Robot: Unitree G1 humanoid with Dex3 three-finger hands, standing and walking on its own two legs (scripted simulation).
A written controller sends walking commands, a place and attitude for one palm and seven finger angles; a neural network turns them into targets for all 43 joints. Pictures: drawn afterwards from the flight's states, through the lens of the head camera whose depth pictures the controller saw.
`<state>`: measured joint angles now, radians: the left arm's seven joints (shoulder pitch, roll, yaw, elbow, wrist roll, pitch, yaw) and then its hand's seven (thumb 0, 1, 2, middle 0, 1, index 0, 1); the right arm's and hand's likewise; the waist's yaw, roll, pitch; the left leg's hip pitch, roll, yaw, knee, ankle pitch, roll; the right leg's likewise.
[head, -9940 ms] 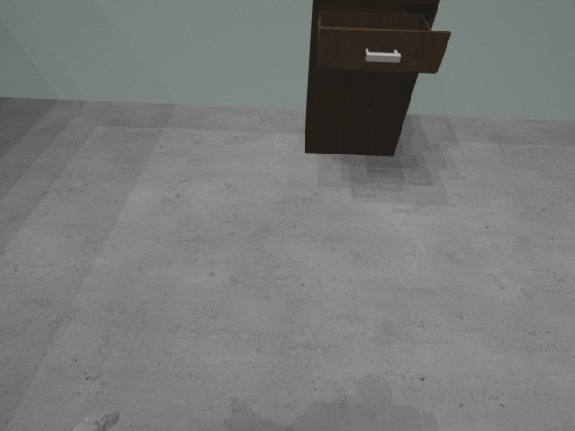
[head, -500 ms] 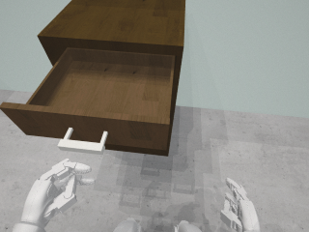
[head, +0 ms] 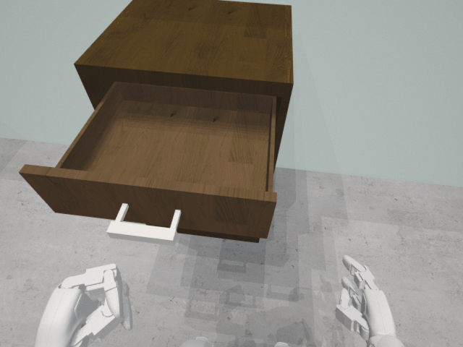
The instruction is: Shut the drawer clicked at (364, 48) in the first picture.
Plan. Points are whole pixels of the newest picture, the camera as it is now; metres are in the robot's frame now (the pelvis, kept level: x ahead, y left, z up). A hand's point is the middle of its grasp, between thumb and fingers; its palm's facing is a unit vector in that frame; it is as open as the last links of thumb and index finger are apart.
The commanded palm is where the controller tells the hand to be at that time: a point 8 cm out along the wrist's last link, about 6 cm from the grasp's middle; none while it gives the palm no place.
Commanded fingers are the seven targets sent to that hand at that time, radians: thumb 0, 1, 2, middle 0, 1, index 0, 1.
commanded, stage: raise the hand and make a fist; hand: left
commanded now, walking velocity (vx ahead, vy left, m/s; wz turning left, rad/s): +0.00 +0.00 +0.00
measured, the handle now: (146, 222) +0.33 +0.19 +0.00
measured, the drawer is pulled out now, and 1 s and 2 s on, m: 0.29 0.29 0.29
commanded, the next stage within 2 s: bring the fist close to the handle in 0.70 s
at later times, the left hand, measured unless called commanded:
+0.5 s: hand (123, 318) +0.15 +0.15 +0.10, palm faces -0.02 -1.00 -0.05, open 3.3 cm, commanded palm +0.10 +0.21 +0.10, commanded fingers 0.00 0.90 0.90 -1.40 -1.60 -1.40 -1.60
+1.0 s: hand (134, 320) +0.15 +0.14 +0.08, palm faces +0.01 -1.00 -0.07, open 3.3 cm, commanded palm +0.12 +0.20 +0.08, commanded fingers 0.00 0.90 0.90 -1.40 -1.60 -1.40 -1.60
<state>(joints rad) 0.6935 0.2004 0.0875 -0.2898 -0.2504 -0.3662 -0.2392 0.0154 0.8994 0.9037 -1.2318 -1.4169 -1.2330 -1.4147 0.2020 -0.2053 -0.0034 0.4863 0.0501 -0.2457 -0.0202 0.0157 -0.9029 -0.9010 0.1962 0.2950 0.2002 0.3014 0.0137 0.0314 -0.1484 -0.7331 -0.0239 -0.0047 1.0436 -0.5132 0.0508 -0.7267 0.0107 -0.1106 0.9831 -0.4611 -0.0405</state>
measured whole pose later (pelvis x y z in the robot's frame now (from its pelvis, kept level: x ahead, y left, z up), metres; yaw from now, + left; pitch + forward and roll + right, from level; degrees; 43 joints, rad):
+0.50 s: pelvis +0.01 +0.01 +0.00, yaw -1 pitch +11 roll -2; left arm 0.84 0.20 0.00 -0.48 -0.18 -0.27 -0.15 0.02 0.90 0.90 -1.40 -1.60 -1.40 -1.60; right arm 0.28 -0.21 0.01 0.43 0.05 -0.19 0.00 0.02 -0.90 -0.90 0.20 0.30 0.20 0.30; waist 0.02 0.04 -0.16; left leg -0.68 -0.03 0.01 1.02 -0.52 0.06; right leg -0.68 0.01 -0.09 0.96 -0.46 -0.03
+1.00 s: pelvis +0.00 -0.02 +0.00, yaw +0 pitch +11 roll -1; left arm 0.76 0.21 0.06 -0.34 -0.22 -0.34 -0.18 0.01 0.90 0.90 -1.40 -1.60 -1.40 -1.60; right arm 0.25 -0.21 0.01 0.45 0.05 -0.19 -0.03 0.02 -0.90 -0.90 0.20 0.30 0.20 0.30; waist 0.01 0.04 -0.15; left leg -0.72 -0.01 -0.01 1.04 -0.52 0.03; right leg -0.72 0.02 -0.12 0.99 -0.47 -0.06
